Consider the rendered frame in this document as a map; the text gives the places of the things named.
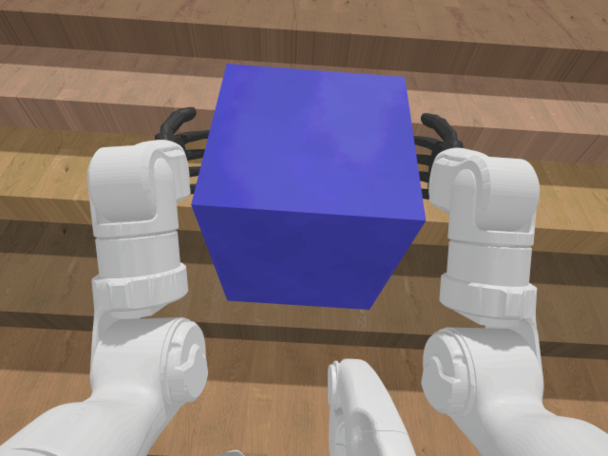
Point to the robot right hand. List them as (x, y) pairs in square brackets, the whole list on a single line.
[(449, 137)]

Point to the robot left hand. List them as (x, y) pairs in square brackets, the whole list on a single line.
[(172, 124)]

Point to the left robot forearm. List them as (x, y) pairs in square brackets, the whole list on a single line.
[(133, 194)]

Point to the carton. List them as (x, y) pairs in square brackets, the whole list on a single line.
[(309, 190)]

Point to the right robot forearm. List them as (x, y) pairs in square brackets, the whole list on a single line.
[(492, 204)]

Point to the robot right upper arm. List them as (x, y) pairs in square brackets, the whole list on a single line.
[(490, 384)]

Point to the robot left upper arm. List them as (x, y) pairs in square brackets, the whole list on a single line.
[(143, 371)]

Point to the robot right thigh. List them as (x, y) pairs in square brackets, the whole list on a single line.
[(373, 426)]

